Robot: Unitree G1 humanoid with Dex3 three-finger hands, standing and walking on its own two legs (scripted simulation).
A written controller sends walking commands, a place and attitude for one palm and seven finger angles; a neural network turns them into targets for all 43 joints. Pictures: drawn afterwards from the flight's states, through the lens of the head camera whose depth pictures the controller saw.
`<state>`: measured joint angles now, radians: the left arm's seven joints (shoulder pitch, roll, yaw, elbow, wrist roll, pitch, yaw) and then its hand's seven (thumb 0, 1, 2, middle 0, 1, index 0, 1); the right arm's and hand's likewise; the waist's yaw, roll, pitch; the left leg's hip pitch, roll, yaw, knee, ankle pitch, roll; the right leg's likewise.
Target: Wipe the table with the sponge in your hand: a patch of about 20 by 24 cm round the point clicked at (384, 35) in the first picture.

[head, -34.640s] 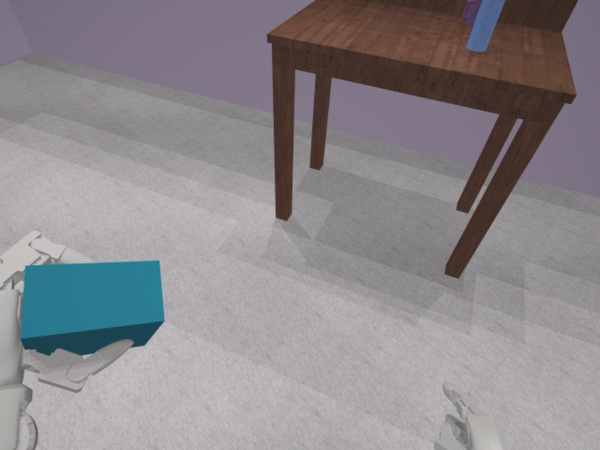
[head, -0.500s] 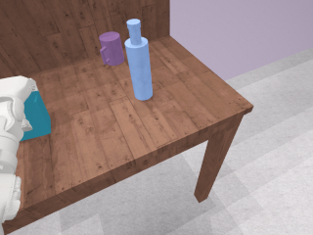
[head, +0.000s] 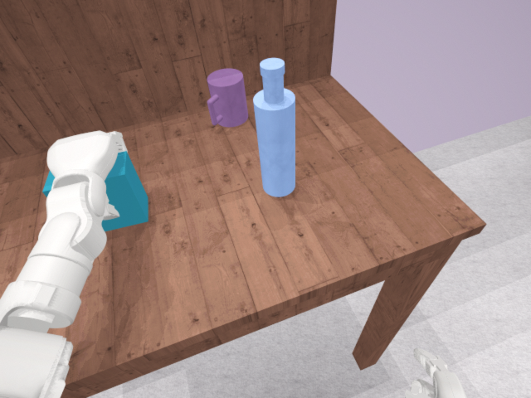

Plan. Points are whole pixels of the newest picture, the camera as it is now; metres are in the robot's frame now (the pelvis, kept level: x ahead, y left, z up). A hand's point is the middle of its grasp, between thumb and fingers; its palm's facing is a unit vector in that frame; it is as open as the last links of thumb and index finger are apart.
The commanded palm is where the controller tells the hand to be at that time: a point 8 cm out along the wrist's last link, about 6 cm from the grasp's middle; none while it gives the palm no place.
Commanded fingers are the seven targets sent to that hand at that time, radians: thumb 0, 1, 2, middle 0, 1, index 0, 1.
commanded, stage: slide across to the middle lane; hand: left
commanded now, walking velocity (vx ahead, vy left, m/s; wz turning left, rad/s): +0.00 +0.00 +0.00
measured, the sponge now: (106, 202) +0.36 +0.32 +0.09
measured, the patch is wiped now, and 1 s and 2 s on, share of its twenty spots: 0.50 0.65 0.80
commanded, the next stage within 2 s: wipe back along the middle lane in 0.26 s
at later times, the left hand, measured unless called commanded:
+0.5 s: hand (119, 183) +0.37 +0.29 +0.13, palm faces +0.01 +0.00 -1.00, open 10.4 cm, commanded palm +0.34 +0.26 +0.17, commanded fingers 0.00 0.10 1.30 -1.20 -1.60 -1.20 -1.60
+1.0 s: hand (126, 196) +0.35 +0.26 +0.13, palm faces +0.06 -0.01 -1.00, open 10.4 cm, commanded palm +0.30 +0.24 +0.15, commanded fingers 0.00 0.10 1.30 -1.20 -1.60 -1.20 -1.60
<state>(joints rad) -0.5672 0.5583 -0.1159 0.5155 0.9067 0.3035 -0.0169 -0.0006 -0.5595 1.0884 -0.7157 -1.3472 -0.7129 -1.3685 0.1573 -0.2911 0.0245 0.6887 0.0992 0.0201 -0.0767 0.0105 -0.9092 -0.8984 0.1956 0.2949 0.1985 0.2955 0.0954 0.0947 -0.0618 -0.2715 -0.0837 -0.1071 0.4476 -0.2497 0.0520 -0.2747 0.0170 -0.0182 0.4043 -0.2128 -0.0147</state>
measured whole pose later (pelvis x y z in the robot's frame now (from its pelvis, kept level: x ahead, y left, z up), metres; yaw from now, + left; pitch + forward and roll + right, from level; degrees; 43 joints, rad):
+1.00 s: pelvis +0.00 -0.02 +0.00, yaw -2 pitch +3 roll +0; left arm -0.37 0.49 -0.14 0.25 0.94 0.56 -0.03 0.01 -0.50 1.07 -0.64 -1.41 -0.64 -1.42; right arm 0.08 -0.29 0.06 0.64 0.10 0.07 -0.05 0.01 -0.91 -0.90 0.20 0.29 0.20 0.30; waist 0.08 0.11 -0.09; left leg -0.24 -0.05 -0.08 0.47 -0.28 0.03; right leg -0.27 0.05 0.01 0.46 -0.24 -0.04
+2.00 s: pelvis +0.01 +0.00 -0.01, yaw -4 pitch +0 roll -1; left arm 0.08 0.36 -0.20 -0.40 0.94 0.67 0.08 0.03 -0.47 1.05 -0.55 -1.42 -0.67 -1.34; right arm 0.02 -0.25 0.07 0.58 0.09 0.15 0.03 0.01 -0.91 -0.90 0.19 0.29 0.19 0.29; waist 0.13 0.11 -0.09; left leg -0.20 -0.06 -0.03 0.52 -0.33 0.05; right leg -0.24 0.05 0.05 0.51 -0.28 -0.02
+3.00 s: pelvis -0.03 -0.04 +0.00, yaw -3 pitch -4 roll +1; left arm -0.19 0.33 -0.38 -0.13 0.92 0.72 0.03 -0.01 -0.51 1.06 -0.63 -1.36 -0.74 -1.27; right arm -0.01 -0.24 0.08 0.65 0.09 0.06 -0.01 0.01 -0.91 -0.90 0.20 0.30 0.20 0.30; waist 0.14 0.11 -0.06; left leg -0.15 -0.04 -0.07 0.47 -0.25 0.00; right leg -0.20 0.06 0.01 0.50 -0.22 -0.07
